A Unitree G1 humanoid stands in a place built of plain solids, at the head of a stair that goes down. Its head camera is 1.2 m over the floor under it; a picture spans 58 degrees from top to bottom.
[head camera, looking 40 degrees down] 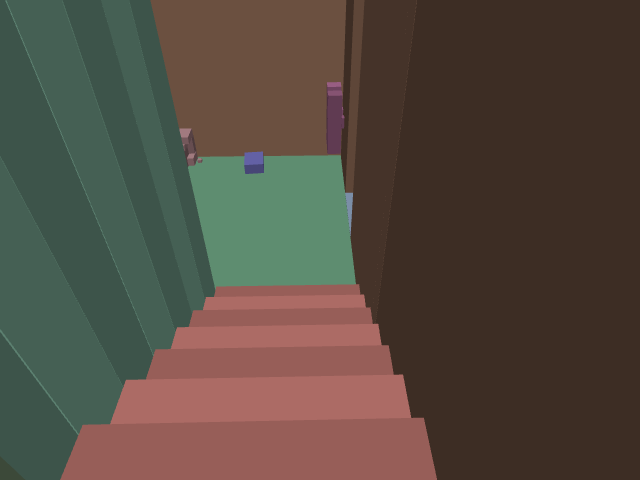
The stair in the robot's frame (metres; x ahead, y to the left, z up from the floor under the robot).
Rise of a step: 0.18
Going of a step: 0.28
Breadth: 1.13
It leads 1 degrees to the left of straight ahead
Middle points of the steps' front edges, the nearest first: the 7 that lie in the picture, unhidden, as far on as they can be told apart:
0.72 0.22 -0.18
1.00 0.22 -0.36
1.27 0.23 -0.55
1.55 0.24 -0.73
1.83 0.24 -0.91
2.11 0.25 -1.09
2.39 0.25 -1.28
